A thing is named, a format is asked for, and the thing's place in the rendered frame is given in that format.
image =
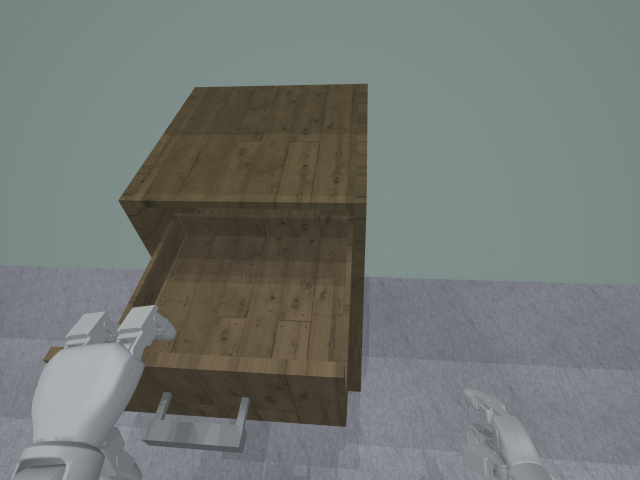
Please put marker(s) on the left robot hand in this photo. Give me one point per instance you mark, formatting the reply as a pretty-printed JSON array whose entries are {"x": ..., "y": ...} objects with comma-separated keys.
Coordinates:
[{"x": 86, "y": 386}]

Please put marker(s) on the cabinet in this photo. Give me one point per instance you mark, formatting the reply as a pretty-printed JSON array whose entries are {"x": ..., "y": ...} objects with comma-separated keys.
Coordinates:
[{"x": 279, "y": 150}]

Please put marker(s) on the robot left forearm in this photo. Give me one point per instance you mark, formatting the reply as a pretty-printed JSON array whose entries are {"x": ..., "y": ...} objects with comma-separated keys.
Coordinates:
[{"x": 59, "y": 460}]

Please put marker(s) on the handle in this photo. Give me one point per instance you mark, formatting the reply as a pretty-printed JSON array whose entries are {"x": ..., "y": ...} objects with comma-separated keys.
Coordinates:
[{"x": 193, "y": 435}]

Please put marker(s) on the drawer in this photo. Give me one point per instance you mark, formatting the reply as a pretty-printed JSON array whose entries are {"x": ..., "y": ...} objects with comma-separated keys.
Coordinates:
[{"x": 261, "y": 305}]

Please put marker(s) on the right robot hand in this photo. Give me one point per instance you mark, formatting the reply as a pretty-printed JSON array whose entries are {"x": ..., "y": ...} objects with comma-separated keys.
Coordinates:
[{"x": 492, "y": 454}]

